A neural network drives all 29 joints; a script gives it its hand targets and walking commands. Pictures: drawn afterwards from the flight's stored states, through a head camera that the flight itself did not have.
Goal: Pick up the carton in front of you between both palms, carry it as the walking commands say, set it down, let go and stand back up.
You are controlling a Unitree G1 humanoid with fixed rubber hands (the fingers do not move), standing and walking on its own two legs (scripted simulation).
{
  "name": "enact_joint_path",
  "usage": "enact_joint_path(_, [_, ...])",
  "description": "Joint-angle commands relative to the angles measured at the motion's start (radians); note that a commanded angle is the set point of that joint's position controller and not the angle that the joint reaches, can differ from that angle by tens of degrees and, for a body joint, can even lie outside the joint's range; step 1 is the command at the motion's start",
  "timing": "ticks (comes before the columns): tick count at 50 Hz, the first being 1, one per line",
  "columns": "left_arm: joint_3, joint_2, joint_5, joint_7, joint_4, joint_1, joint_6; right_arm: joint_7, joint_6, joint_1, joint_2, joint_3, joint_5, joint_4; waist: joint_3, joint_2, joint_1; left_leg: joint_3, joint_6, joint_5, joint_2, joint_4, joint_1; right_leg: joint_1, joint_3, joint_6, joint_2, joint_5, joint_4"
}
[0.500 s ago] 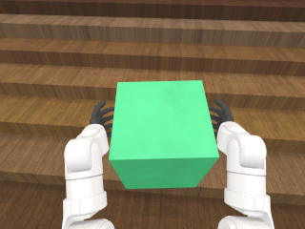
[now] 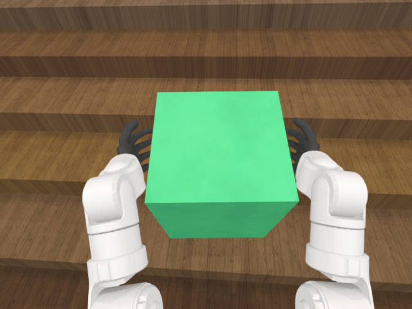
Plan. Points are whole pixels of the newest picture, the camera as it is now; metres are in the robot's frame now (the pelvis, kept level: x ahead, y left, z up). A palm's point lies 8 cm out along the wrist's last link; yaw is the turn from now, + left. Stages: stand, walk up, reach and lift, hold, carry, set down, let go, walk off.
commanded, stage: carry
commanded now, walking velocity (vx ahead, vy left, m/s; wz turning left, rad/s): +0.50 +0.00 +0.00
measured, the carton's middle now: (217, 173) +0.37 -0.02 +0.07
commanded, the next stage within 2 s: none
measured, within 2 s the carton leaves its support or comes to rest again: neither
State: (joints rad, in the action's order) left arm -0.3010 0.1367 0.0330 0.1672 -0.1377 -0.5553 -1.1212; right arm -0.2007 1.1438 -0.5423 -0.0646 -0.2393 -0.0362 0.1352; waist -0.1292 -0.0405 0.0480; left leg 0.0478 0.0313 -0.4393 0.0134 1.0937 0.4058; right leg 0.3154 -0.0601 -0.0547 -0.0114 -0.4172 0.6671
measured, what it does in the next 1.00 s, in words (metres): climbs: left foot 0.13 m higher, then right foot 0.12 m higher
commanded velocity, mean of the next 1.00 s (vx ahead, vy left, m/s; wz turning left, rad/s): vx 0.50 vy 0.00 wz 0.00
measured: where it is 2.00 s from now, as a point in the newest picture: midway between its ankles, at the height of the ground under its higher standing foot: outside the picture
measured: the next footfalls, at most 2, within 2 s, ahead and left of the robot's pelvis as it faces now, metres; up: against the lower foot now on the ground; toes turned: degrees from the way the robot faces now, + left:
left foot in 0.18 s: +0.16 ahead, -0.01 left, +0.13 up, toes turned +2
right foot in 0.42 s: +0.43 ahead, -0.19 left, +0.25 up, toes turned -8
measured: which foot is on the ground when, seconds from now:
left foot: up 0.00-0.16, down 0.18-0.44, up 0.46-0.68, down 0.70-1.00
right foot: down 0.00-0.20, up 0.22-0.40, down 0.42-0.70, up 0.72-0.94, down 0.96-1.00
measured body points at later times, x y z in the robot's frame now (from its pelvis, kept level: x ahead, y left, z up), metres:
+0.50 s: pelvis +0.42 -0.12 +0.17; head +0.50 -0.16 +0.61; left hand +0.82 -0.04 +0.28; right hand +0.77 -0.35 +0.29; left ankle +0.19 +0.01 -0.40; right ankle +0.40 -0.18 -0.48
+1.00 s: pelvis +0.90 -0.26 +0.40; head +0.95 -0.28 +0.85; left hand +1.31 -0.22 +0.55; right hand +1.23 -0.53 +0.56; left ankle +0.74 -0.13 -0.32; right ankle +1.01 -0.37 -0.20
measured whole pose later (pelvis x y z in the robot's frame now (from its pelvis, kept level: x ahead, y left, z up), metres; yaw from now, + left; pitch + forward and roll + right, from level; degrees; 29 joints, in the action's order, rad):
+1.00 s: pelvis +0.90 -0.26 +0.40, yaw -6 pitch +5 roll -4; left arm -0.41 0.17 0.19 0.19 -0.07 -0.76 -1.21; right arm -0.26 1.26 -0.78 -0.03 -0.32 -0.05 0.07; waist 0.02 0.11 0.18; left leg -0.03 -0.08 -0.19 0.06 0.50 0.05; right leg 0.95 -0.13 -0.13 0.05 -0.61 1.31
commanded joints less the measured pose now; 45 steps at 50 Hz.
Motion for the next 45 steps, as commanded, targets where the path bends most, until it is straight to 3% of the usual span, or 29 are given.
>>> enact_joint_path(1, [0.655,0.637,-0.28,-0.017,-0.245,-0.548,0.044,0.007,-0.065,-0.549,-0.779,0.561,-0.176,0.15,-0.374,-0.033,-0.253,-0.078,-0.135,-0.39,-0.194,1.231,1.183,-1.113,0.406,-0.13,-0.27,1.807,0.008])
enact_joint_path(3, [0.751,0.673,-0.365,-0.046,-0.355,-0.638,0.071,-0.008,-0.082,-0.476,-0.736,0.537,-0.098,0.146,-0.269,0.04,-0.205,0.089,-0.103,-0.407,-0.125,0.89,1.039,-0.865,0.316,-0.078,-0.125,1.444,-0.127])
enact_joint_path(5, [0.803,0.666,-0.434,-0.079,-0.369,-0.69,0.074,-0.016,-0.105,-0.462,-0.679,0.51,-0.011,0.133,-0.232,0.025,-0.134,0.24,-0.117,-0.357,-0.115,0.512,0.685,-0.569,0.143,-0.041,-0.103,1.752,-0.236])
enact_joint_path(7, [0.842,0.72,-0.494,-0.103,-0.397,-0.683,0.081,-0.022,-0.118,-0.529,-0.696,0.541,-0.012,0.236,-0.352,-0.04,0.055,0.386,-0.122,0.024,-0.247,-0.035,-0.059,-0.151,0.02,0.071,-0.057,2.264,-0.195])
enact_joint_path(8, [0.83,0.729,-0.487,-0.113,-0.408,-0.691,0.084,-0.015,-0.123,-0.586,-0.724,0.58,-0.049,0.303,-0.464,-0.103,0.169,0.343,-0.149,0.315,-0.247,-0.243,-0.43,-0.007,-0.01,0.111,-0.066,2.303,0.158])
enact_joint_path(9, [0.825,0.745,-0.456,-0.119,-0.384,-0.691,0.08,-0.001,-0.13,-0.58,-0.731,0.636,-0.078,0.325,-0.526,0.25,0.366,-0.093,-0.355,0.851,0.019,-0.523,-0.829,0.35,0.058,0.176,0.091,0.853,1.141])
enact_joint_path(10, [0.806,0.725,-0.412,-0.112,-0.301,-0.562,0.083,0.009,-0.143,-0.475,-0.73,0.677,-0.097,0.3,-0.708,0.332,0.275,-0.578,-0.505,1.546,0.25,-0.481,-1.056,0.523,0.281,0.162,0.256,-0.128,1.689])
enact_joint_path(12, [0.725,0.65,-0.401,-0.094,-0.347,-0.539,0.1,-0.002,-0.147,-0.383,-0.838,0.723,-0.148,0.212,-0.437,0.249,0.393,-0.821,-0.497,1.421,0.193,-0.409,-1.385,1.319,0.368,0.021,0.281,-0.675,1.925])
enact_joint_path(13, [0.63,0.553,-0.34,-0.068,-0.362,-0.475,0.114,0.011,-0.14,-0.49,-0.854,0.804,-0.228,0.332,-0.291,0.027,0.367,-0.775,-0.463,1.637,0.295,-0.362,-1.519,1.696,0.254,-0.003,0.272,-0.804,1.928])
enact_joint_path(14, [0.527,0.444,-0.255,-0.034,-0.395,-0.45,0.132,0.03,-0.131,-0.521,-0.852,0.873,-0.327,0.379,-0.301,-0.156,0.305,-0.717,-0.398,1.398,0.317,-0.4,-1.353,1.552,0.358,-0.043,0.183,-0.777,1.816])
enact_joint_path(16, [0.344,0.262,-0.039,0.032,-0.286,-0.367,0.157,0.076,-0.128,-0.6,-0.786,0.959,-0.446,0.409,-0.274,-0.332,0.145,-0.395,-0.252,1.097,0.161,-0.595,-0.795,1.039,0.119,-0.061,0.09,-0.508,1.257])
enact_joint_path(17, [0.282,0.186,0.032,0.06,-0.214,-0.387,0.154,0.096,-0.113,-0.687,-0.751,0.923,-0.498,0.334,-0.223,-0.146,0.04,-0.208,-0.203,0.947,0.131,-0.787,-0.392,0.624,0.045,-0.056,0.027,-0.399,0.785])
enact_joint_path(18, [0.238,0.171,0.081,0.073,-0.121,-0.351,0.132,0.11,-0.099,-0.747,-0.764,0.902,-0.538,0.269,-0.25,0.063,-0.103,-0.06,-0.193,1.132,0.083,-0.823,0.091,-0.037,-0.079,-0.074,0.068,-0.025,0.527])
enact_joint_path(20, [0.318,0.266,0.058,0.057,-0.122,-0.425,0.086,0.134,-0.059,-0.736,-0.772,0.785,-0.505,0.163,-0.438,0.157,-0.251,0.043,-0.161,1.33,0.037,-0.26,0.227,-0.613,-0.124,-0.094,0.113,0.511,0.323])
enact_joint_path(21, [0.398,0.388,-0.023,0.035,-0.186,-0.478,0.075,0.143,-0.038,-0.773,-0.82,0.759,-0.491,0.161,-0.557,-0.018,-0.34,0.012,-0.085,0.267,-0.119,0.37,0.204,-0.653,0.142,-0.253,-0.055,0.887,0.062])
enact_joint_path(23, [0.591,0.523,-0.166,0.004,-0.307,-0.596,0.044,0.129,0.006,-0.573,-0.883,0.675,-0.38,0.009,-0.508,-0.122,-0.334,-0.271,-0.078,-0.068,-0.232,0.884,0.543,-0.904,0.452,-0.25,-0.098,1.196,-0.107])
enact_joint_path(24, [0.642,0.574,-0.227,-0.013,-0.312,-0.597,0.019,0.106,0.02,-0.491,-0.863,0.629,-0.286,-0.006,-0.411,-0.202,-0.319,-0.185,-0.087,-0.307,-0.255,1.037,0.919,-1.162,0.544,-0.239,-0.194,1.816,-0.018])
enact_joint_path(25, [0.72,0.59,-0.289,-0.033,-0.258,-0.648,-0.012,0.073,0.027,-0.343,-0.762,0.461,-0.138,-0.121,-0.39,-0.138,-0.283,-0.144,-0.125,-0.376,-0.243,1.134,1.212,-1.357,0.545,-0.219,-0.287,1.959,0.064])
enact_joint_path(26, [0.736,0.626,-0.331,-0.035,-0.283,-0.668,-0.005,0.054,0.023,-0.352,-0.711,0.439,-0.073,0.013,-0.432,-0.047,-0.279,-0.134,-0.143,-0.264,-0.174,1.133,1.179,-1.26,0.538,-0.218,-0.302,1.606,0.07])
enact_joint_path(28, [0.802,0.725,-0.411,-0.062,-0.26,-0.701,-0.023,0.028,0.021,-0.422,-0.608,0.384,0.047,0.055,-0.213,0.28,-0.263,0.073,-0.136,-0.381,-0.118,0.794,0.926,-0.737,0.424,-0.097,-0.097,1.227,-0.109])
enact_joint_path(30, [0.858,0.765,-0.53,-0.112,-0.245,-0.897,-0.046,-0.004,-0.004,-0.54,-0.533,0.268,0.12,0.089,-0.097,0.23,-0.163,0.14,-0.12,-0.221,-0.098,0.33,0.538,-0.314,0.212,-0.039,-0.059,1.206,-0.32])
enact_joint_path(32, [0.817,0.796,-0.544,-0.133,-0.172,-0.92,-0.059,0.002,0.029,-0.668,-0.591,0.333,0.1,0.099,-0.275,0.036,0.035,0.163,-0.166,0.317,-0.148,-0.037,-0.365,0.234,0.101,-0.009,-0.015,1.575,-0.143])
enact_joint_path(33, [0.774,0.826,-0.524,-0.149,-0.126,-0.889,-0.074,0.009,0.037,-0.699,-0.616,0.384,0.066,0.128,-0.401,0.031,0.197,0.037,-0.283,0.481,-0.052,-0.23,-0.691,0.417,0.092,0.017,0.016,1.269,0.404])
enact_joint_path(34, [0.752,0.83,-0.489,-0.166,-0.071,-0.876,-0.098,0.021,0.038,-0.675,-0.609,0.415,0.06,0.108,-0.469,0.168,0.271,-0.255,-0.389,0.798,0.075,-0.435,-0.793,0.462,0.064,0.045,0.138,0.112,0.948])
enact_joint_path(36, [0.679,0.829,-0.475,-0.149,0.013,-0.849,-0.107,0.019,0.056,-0.733,-0.622,0.446,0.03,0.129,-0.587,0.105,0.167,-0.638,-0.456,1.168,0.207,-0.472,-0.899,0.597,0.265,0.06,0.22,-0.065,1.484])
enact_joint_path(38, [0.559,0.715,-0.344,-0.094,0.024,-0.755,-0.125,0.029,0.095,-0.71,-0.724,0.521,-0.037,0.022,-0.378,0.078,0.187,-0.736,-0.432,1.21,0.313,-0.473,-1.05,1.16,0.191,-0.014,0.176,-0.333,1.635])
enact_joint_path(39, [0.506,0.669,-0.258,-0.06,-0.026,-0.629,-0.122,0.05,0.117,-0.772,-0.804,0.594,-0.152,0.076,-0.416,-0.121,0.114,-0.625,-0.371,0.988,0.318,-0.497,-0.981,1.11,0.267,-0.041,0.116,-0.237,1.537])
enact_joint_path(41, [0.372,0.555,-0.075,-0.017,0.019,-0.567,-0.13,0.084,0.107,-0.892,-0.89,0.712,-0.298,0.14,-0.292,-0.145,0.12,-0.535,-0.283,0.759,0.227,-0.642,-0.717,0.988,0.103,-0.045,0.097,-0.327,1.368])
enact_joint_path(45, [0.252,0.465,0.102,0.039,0.162,-0.581,-0.117,0.146,0.094,-1.13,-0.949,0.691,-0.471,0.054,-0.144,0.107,-0.027,-0.112,-0.182,0.944,0.076,-0.89,-0.051,0.271,-0.095,-0.077,0.02,-0.084,0.596])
